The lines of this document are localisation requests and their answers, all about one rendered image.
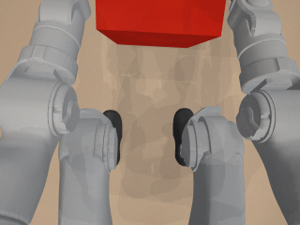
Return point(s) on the right robot forearm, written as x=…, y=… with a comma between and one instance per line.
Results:
x=261, y=47

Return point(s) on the left robot forearm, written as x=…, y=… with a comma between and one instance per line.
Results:
x=55, y=42

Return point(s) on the robot right thigh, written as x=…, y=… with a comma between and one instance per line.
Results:
x=218, y=173

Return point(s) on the carton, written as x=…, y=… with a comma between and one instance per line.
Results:
x=160, y=23

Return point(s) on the robot left upper arm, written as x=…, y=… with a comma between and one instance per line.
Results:
x=34, y=115

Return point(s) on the robot right upper arm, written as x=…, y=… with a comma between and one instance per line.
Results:
x=270, y=118

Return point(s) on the robot left foot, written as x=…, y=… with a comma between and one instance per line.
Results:
x=116, y=120

